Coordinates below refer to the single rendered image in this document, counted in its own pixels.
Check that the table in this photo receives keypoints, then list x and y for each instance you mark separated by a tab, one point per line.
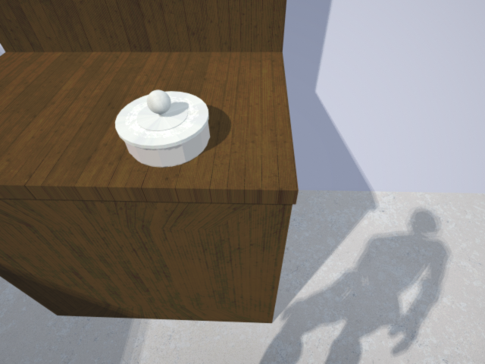
86	229

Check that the pot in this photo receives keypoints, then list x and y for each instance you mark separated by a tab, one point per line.
171	156

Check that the knob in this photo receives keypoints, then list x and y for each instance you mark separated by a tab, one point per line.
158	101

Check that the lid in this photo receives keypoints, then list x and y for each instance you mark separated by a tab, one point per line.
138	126

